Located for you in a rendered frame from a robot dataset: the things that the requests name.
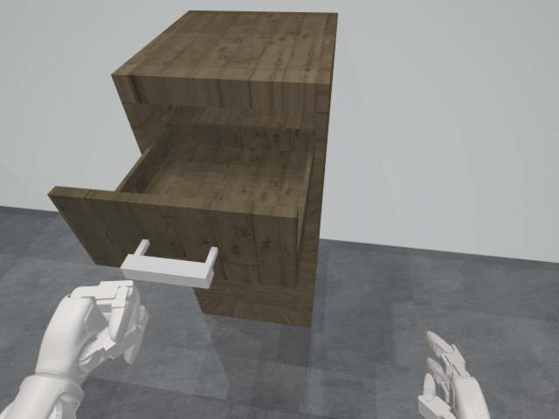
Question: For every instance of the cabinet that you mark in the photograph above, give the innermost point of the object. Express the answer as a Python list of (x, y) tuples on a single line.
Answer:
[(247, 68)]

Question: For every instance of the robot left hand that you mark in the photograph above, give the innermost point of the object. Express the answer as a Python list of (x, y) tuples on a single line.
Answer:
[(110, 312)]

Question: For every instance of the drawer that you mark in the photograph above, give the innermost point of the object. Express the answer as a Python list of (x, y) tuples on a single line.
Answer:
[(242, 189)]

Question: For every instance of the robot left forearm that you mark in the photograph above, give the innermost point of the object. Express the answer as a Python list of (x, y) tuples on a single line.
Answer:
[(45, 396)]

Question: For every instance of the robot right hand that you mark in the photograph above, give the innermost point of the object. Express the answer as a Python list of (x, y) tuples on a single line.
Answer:
[(457, 386)]

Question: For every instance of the handle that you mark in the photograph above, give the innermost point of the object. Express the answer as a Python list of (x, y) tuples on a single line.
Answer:
[(169, 271)]

